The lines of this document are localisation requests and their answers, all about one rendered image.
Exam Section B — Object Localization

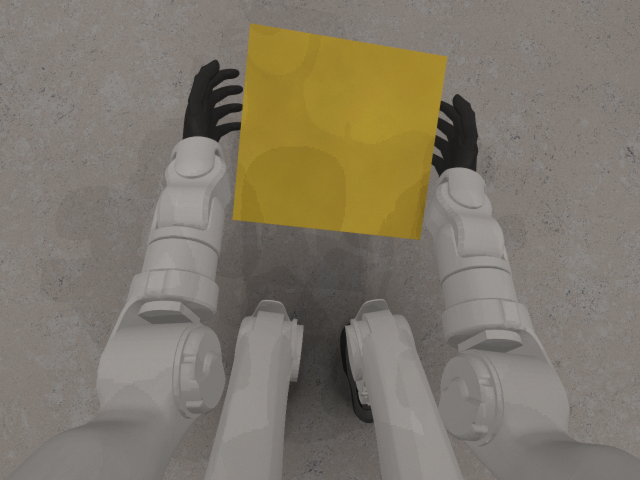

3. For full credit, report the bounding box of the left robot hand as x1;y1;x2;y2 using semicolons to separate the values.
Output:
183;60;243;142

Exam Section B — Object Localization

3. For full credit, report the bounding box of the carton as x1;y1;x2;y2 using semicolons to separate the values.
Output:
232;23;447;240

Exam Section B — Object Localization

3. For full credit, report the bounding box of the right robot upper arm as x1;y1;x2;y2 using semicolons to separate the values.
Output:
438;349;640;480

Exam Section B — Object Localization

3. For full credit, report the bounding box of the robot left forearm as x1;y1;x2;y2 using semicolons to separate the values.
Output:
96;136;231;403

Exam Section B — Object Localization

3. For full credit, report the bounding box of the robot right forearm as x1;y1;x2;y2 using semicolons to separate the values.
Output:
424;167;569;407

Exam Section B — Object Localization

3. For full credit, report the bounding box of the right robot hand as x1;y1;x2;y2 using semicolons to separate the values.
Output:
431;94;478;177

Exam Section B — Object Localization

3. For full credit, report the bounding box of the left robot upper arm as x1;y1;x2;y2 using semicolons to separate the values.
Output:
4;322;225;480

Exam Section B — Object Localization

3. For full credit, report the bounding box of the left robot thigh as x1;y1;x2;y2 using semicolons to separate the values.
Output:
204;311;303;480

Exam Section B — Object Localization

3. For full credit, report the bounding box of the robot right shin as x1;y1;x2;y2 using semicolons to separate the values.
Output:
355;299;415;405

